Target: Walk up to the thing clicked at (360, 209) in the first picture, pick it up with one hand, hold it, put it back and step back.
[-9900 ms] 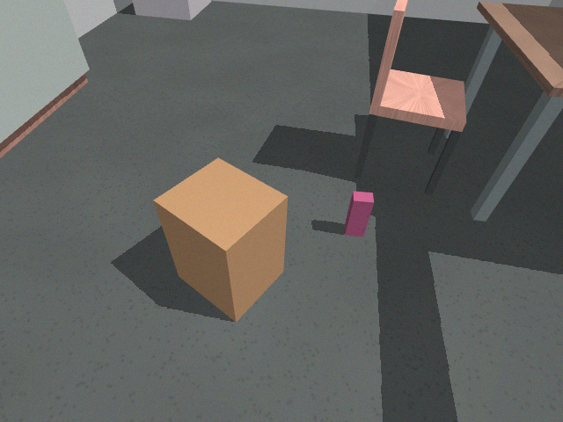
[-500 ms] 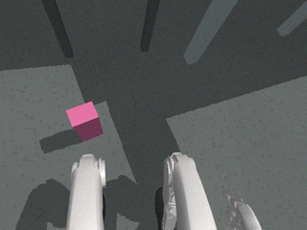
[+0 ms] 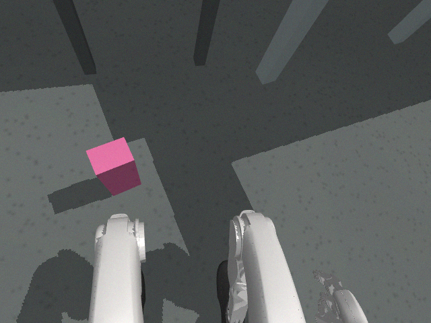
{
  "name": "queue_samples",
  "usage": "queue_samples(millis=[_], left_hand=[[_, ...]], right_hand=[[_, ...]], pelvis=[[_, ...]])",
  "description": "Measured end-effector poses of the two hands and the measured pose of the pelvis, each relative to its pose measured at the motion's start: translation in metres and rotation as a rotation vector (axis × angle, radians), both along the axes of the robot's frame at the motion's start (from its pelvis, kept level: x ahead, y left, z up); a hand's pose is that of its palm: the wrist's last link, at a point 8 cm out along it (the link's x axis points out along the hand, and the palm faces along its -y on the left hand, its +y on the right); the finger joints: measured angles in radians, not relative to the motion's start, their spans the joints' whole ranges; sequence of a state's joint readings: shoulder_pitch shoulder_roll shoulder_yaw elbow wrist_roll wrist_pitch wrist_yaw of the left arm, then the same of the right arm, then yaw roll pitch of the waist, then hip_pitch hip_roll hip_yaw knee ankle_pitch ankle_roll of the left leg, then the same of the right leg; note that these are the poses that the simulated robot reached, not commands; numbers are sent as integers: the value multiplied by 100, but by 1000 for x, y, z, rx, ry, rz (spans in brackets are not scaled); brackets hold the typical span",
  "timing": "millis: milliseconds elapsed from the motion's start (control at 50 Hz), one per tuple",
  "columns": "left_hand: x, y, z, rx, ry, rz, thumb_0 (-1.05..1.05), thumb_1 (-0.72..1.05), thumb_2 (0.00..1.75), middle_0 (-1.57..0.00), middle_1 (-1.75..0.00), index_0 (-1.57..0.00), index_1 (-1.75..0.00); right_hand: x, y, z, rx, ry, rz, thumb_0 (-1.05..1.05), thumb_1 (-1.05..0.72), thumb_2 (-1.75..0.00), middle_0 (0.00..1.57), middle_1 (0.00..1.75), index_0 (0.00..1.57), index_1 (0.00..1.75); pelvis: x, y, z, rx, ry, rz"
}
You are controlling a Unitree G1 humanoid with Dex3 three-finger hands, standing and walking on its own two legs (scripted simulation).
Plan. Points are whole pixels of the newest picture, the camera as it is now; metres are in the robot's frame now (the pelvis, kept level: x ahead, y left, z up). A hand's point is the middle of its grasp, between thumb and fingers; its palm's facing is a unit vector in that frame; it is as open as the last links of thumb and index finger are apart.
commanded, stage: approach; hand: left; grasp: from the side
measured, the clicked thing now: (118, 170) +0.46 +0.19 -0.31
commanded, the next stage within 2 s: close in in 0.58 s
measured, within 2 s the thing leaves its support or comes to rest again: neither
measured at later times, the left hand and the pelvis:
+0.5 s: hand (11, 157) +0.43 +0.34 -0.11, palm faces +0.10 -1.00 +0.02, open 17.3 cm; pelvis -0.01 +0.00 -0.07, yaw -3 degrees
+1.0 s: hand (83, 174) +0.43 +0.25 -0.24, palm faces +0.03 -1.00 +0.04, open 17.6 cm; pelvis -0.01 +0.01 -0.13, yaw -8 degrees
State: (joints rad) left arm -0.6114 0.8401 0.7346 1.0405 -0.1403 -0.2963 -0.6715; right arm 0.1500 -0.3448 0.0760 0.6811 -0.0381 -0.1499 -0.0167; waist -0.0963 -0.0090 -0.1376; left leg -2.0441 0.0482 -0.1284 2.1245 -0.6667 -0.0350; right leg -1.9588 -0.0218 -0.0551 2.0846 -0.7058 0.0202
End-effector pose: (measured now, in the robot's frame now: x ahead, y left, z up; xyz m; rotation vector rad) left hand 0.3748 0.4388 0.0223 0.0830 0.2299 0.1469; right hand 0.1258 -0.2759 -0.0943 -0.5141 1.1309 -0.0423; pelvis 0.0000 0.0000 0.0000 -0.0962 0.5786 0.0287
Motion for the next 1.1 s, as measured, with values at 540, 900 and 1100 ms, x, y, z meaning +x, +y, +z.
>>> queue_samples(millis=[540,900,1100], left_hand=[[25,-53,-161,-109,-159,-53,-1,-50,2,-8,-9,-8,-10],[34,-117,-258,-133,-163,-142,-1,-57,1,-9,-7,-9,-7],[31,-145,-263,-107,-194,-98,-1,-59,0,-8,-6,-9,-5]], right_hand=[[-6,5,-62,-58,65,144,0,-90,-90,20,31,20,30],[-2,20,-94,-121,166,248,0,-93,-90,20,31,20,30],[2,17,-88,-143,131,290,0,-94,-90,20,30,20,30]], pelvis=[[-9,4,-84,-41,-93,-47],[-8,12,-125,-109,-205,-77],[-15,12,-133,-118,-258,-89]])
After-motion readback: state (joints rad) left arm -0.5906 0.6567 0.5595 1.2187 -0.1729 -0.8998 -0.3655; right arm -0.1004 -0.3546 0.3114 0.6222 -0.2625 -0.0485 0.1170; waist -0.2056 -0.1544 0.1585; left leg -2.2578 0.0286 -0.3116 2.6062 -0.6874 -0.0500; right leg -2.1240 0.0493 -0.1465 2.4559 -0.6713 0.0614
